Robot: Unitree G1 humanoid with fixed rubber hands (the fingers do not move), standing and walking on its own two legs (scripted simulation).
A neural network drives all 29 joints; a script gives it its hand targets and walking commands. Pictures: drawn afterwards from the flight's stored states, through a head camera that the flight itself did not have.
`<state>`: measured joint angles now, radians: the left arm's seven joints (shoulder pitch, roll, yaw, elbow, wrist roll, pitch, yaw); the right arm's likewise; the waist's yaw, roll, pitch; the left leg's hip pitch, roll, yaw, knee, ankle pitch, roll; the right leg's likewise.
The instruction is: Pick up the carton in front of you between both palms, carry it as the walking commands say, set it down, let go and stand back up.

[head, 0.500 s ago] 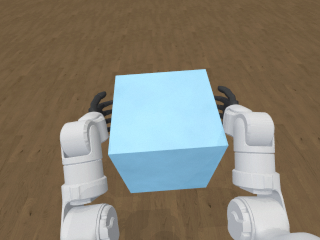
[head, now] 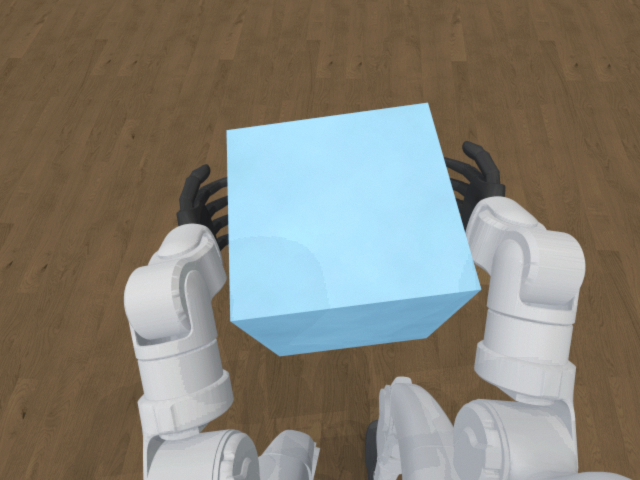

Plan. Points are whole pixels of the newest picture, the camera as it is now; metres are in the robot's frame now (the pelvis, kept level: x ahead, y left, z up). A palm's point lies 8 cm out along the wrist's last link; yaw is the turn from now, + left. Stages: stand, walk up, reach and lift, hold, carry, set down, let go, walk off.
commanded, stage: carry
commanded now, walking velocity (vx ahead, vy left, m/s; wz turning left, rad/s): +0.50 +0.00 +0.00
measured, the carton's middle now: (341, 250) +0.36 +0.03 +0.02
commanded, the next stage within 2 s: none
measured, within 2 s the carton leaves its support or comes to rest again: neither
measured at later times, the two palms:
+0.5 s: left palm out of the picture +0.76 +0.04 +0.30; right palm out of the picture +0.72 -0.25 +0.30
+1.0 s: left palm out of the picture +1.02 +0.02 +0.18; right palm out of the picture +1.04 -0.28 +0.17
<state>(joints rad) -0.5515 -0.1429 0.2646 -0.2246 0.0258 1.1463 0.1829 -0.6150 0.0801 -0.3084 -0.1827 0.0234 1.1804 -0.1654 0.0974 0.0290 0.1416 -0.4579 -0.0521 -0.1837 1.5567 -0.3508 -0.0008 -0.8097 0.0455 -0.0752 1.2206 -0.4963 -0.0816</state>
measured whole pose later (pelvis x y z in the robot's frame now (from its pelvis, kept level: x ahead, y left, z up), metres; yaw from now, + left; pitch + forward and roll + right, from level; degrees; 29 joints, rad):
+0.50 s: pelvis +0.39 -0.05 +0.09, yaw -1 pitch +2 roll +2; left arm -0.80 -0.05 0.35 0.01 0.06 1.36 0.17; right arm -0.80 -0.02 -0.25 0.05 0.05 1.35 -0.22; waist -0.13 0.01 -0.11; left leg -0.31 -0.11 0.16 0.49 -0.22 0.15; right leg -0.56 -0.01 0.02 1.28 -0.36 -0.03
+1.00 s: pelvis +0.75 -0.15 +0.12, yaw +2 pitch +6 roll +1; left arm -0.16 -0.13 0.11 -0.36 0.05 1.14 0.13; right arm -0.15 0.13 -0.10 -0.37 -0.08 1.12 -0.11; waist 0.04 0.00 0.01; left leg -0.57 0.06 0.09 0.78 -0.28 -0.02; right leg -0.16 -0.05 -0.21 0.29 -0.23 -0.03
